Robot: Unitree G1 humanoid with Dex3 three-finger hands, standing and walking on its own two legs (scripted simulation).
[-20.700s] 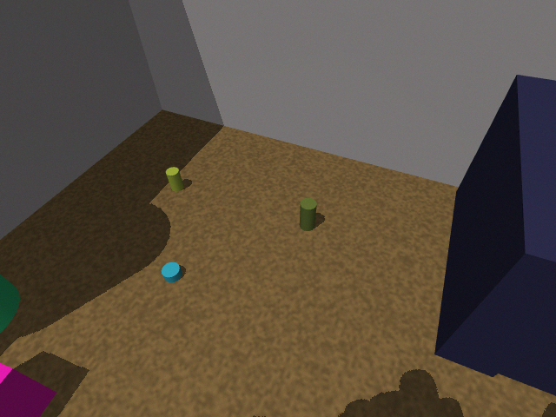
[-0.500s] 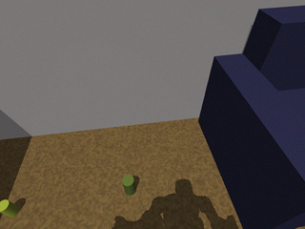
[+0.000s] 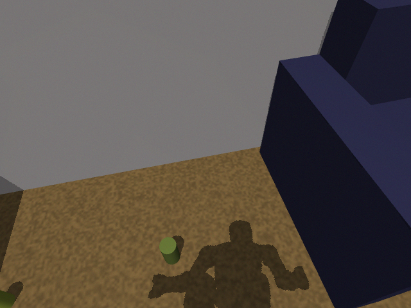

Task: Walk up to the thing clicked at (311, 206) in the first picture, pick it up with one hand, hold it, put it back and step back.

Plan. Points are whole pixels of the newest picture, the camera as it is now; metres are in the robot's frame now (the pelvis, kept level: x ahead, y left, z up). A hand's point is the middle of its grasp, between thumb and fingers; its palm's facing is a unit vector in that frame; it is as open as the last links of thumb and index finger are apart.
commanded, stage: walk up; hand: left
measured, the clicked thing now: (170, 251) +0.46 +0.20 -0.68
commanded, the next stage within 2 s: stand in 1.66 s
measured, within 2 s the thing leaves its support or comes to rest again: neither
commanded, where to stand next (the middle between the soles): +0.12 -0.01 m, yaw +2 degrees
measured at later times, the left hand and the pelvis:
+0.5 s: hand out of the picture +0.11 +0.23 -0.13, palm faces -0.02 -0.95 -0.30, open 7.4 cm; pelvis +0.02 -0.01 +0.03, yaw +1 degrees
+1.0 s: hand out of the picture +0.11 +0.25 -0.13, palm faces +0.02 -0.94 -0.33, open 7.4 cm; pelvis +0.04 -0.01 +0.03, yaw +1 degrees
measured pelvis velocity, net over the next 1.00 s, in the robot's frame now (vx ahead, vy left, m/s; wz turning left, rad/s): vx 0.04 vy -0.01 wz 0.02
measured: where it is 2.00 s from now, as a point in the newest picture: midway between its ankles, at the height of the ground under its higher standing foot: outside the picture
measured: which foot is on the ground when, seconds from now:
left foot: down 0.00-1.00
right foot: down 0.00-1.00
